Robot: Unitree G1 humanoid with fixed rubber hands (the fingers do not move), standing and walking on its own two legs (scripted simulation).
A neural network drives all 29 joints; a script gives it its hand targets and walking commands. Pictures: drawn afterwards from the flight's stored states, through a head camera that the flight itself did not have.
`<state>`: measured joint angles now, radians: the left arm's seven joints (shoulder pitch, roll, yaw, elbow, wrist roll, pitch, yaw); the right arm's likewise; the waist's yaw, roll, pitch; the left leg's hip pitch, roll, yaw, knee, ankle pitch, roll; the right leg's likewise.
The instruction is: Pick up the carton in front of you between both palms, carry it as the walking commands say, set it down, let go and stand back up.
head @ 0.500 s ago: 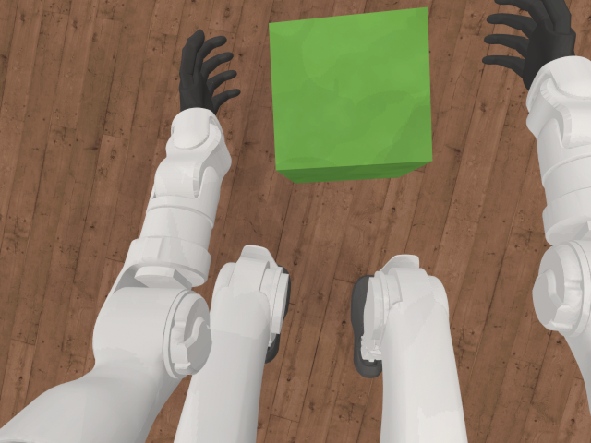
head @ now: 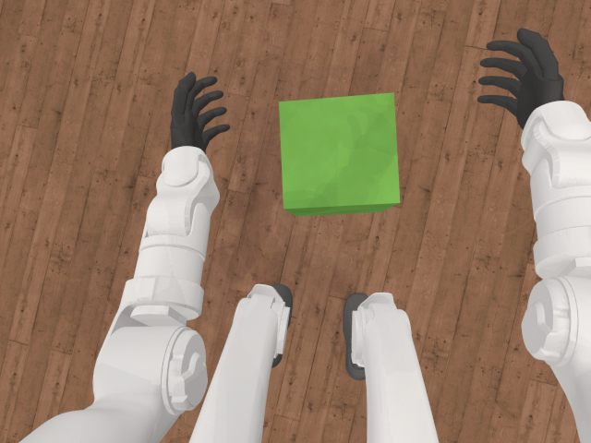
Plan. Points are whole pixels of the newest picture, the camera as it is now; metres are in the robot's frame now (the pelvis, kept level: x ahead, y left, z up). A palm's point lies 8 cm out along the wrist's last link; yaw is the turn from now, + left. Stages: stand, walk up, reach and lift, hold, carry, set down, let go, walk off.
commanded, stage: set down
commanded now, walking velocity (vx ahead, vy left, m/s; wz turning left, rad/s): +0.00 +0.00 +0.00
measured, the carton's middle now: (337, 164) +0.51 -0.02 -0.46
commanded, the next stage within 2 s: let go in 0.12 s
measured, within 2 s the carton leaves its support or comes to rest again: neither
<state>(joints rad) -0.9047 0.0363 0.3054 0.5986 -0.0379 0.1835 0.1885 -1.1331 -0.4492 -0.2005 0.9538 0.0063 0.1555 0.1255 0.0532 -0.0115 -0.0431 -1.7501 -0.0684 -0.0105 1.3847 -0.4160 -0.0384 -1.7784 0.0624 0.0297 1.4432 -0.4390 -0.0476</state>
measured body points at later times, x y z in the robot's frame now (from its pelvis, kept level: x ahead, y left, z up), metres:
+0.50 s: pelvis +0.05 +0.00 +0.12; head +0.29 -0.02 +0.51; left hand +0.41 +0.19 +0.00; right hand +0.42 -0.25 +0.00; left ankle +0.09 +0.13 -0.55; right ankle +0.08 -0.09 -0.55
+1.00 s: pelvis +0.11 +0.02 +0.19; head +0.15 +0.02 +0.64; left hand +0.29 +0.25 +0.12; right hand +0.29 -0.22 +0.11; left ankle +0.09 +0.13 -0.55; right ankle +0.08 -0.09 -0.55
